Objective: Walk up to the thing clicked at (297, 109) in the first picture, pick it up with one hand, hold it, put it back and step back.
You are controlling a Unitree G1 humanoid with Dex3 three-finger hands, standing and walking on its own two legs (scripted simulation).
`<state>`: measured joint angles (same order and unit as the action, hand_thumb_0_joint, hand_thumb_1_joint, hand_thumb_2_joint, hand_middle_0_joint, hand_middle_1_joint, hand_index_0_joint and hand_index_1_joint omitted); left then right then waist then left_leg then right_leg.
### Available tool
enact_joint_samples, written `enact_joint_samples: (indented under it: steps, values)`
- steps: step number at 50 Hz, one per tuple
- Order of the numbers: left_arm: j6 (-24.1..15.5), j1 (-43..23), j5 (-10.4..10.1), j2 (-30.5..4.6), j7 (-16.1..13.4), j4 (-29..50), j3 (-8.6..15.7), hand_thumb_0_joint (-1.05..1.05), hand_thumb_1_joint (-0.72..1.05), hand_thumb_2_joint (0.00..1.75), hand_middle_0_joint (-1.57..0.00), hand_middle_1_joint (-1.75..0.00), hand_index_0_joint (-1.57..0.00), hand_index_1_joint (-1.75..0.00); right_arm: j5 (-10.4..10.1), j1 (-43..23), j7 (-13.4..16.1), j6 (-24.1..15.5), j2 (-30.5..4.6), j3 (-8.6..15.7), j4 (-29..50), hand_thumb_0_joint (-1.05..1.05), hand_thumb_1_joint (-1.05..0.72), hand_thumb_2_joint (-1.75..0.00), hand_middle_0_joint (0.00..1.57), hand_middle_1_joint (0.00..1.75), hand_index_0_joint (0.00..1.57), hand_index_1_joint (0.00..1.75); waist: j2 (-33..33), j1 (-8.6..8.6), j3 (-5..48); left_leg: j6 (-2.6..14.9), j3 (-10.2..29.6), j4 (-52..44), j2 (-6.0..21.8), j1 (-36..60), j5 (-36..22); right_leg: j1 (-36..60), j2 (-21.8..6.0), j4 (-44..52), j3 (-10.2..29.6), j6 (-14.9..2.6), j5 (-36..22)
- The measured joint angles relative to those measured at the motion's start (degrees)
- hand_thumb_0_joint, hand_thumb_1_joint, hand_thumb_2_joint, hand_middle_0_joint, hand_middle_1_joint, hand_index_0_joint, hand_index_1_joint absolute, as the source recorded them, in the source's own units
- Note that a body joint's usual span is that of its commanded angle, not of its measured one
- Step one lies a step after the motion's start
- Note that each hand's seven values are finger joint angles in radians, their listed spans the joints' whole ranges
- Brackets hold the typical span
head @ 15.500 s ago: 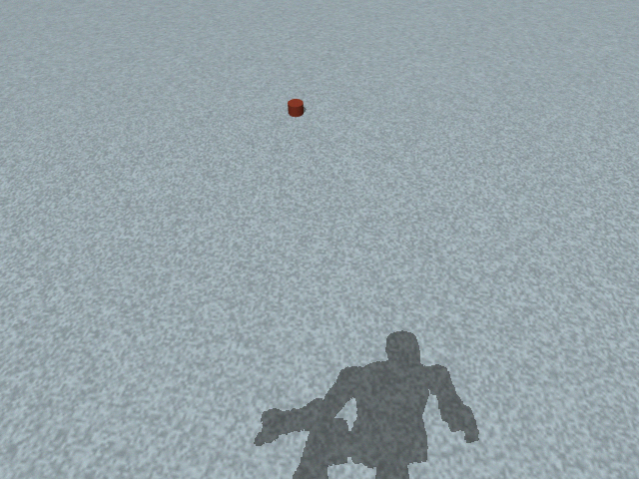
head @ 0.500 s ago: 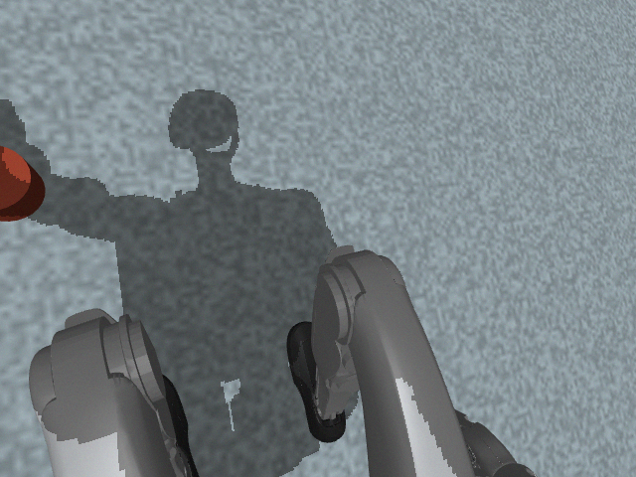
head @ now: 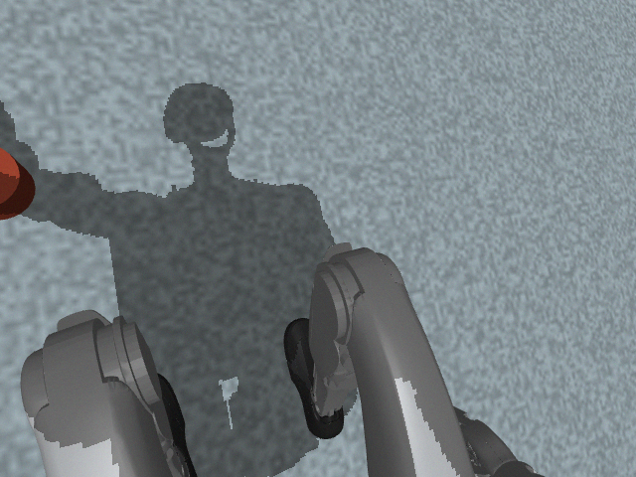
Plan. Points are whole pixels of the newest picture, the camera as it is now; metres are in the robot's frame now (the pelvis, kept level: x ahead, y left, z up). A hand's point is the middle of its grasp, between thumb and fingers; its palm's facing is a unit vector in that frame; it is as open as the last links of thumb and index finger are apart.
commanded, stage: rise first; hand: left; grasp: from above
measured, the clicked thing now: out of the picture +0.51 +0.32 -0.28
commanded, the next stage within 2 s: none
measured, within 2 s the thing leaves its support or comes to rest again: neither
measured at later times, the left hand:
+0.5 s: hand out of the picture +0.47 +0.36 -0.16, palm faces -0.45 -0.09 -0.89, open 14.1 cm
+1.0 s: hand out of the picture +0.47 +0.35 -0.17, palm faces -0.46 -0.09 -0.88, open 14.1 cm
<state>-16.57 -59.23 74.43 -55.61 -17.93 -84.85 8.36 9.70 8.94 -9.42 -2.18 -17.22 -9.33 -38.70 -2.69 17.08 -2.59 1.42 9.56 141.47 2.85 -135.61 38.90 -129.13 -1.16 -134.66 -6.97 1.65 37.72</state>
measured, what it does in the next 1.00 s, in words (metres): stands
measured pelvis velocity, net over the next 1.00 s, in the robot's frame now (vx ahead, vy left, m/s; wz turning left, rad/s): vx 0.00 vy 0.00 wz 0.00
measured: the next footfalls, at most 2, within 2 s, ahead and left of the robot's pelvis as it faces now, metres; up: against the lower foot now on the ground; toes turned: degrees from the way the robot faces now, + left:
none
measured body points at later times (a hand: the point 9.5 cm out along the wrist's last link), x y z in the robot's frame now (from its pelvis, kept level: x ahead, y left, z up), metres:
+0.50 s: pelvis +0.00 +0.00 +0.00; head +0.25 +0.10 +0.36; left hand +0.49 +0.36 -0.11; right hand +0.06 -0.27 -0.08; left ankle +0.07 +0.12 -0.28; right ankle +0.11 -0.12 -0.28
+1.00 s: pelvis +0.00 +0.00 +0.00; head +0.25 +0.09 +0.36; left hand +0.49 +0.35 -0.12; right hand +0.05 -0.27 -0.08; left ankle +0.07 +0.12 -0.28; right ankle +0.11 -0.12 -0.28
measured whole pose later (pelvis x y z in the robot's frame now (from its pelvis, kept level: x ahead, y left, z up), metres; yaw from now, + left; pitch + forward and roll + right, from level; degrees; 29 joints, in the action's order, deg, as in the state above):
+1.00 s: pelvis +0.00 +0.00 +0.00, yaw +0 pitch +32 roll -11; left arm -15.9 -59.1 74.5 -55.7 -18.5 -85.9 8.9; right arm 9.9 8.9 -9.8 -2.8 -17.5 -9.4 -38.1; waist -2.5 17.6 -2.8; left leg 1.4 9.7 141.7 2.7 -135.6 39.0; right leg -129.2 -0.9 -134.8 -7.0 1.8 37.6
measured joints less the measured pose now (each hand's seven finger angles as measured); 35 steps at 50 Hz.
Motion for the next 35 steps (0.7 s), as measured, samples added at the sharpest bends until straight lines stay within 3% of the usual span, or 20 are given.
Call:
enact_joint_samples:
  steps: [18, 28, 35]
  values:
    - [0.31, 1.88, 0.15, 0.93, -0.04, 2.23, 0.84, 0.00, -0.53, 1.03, -0.10, -1.00, -0.09, -1.01, -0.18, 0.43, -0.46, -0.06, 0.15, 0.48, 0.61, 0.00, -0.91, -0.89, 0.21, 0.30, 0.20, 0.30, 0.20, -0.34, 0.67, 0.15, -0.12, -0.12, -0.19, 0.00, 0.20, 0.23, -0.06, 0.21, 0.10, 0.18, 0.33]
    - [0.63, -0.08, -0.22, 0.01, 0.37, -0.78, -0.33, 0.00, -0.53, 1.03, -0.10, -1.00, -0.09, -1.01, -0.03, -0.73, -0.25, -0.25, -0.01, 0.40, 0.68, 0.00, -0.91, -0.89, 0.21, 0.30, 0.20, 0.30, -0.06, 0.09, 0.38, 0.26, -0.05, 0.01, -0.19, 0.10, -0.05, 0.39, 0.03, 0.19, 0.06, 0.32, 0.04]
    - [-0.62, 0.81, 0.83, 0.26, -0.09, 0.60, 0.57, 0.00, -0.52, 1.02, -0.10, -1.01, -0.09, -1.01, 0.12, 0.03, -0.11, 0.01, -0.11, 0.12, 0.72, 0.00, -0.90, -0.89, 0.20, 0.30, 0.20, 0.30, -0.51, 0.16, 0.17, 0.10, 0.08, 0.16, -0.28, -0.01, -0.08, 0.31, 0.02, 0.07, -0.03, 0.21, 0.02]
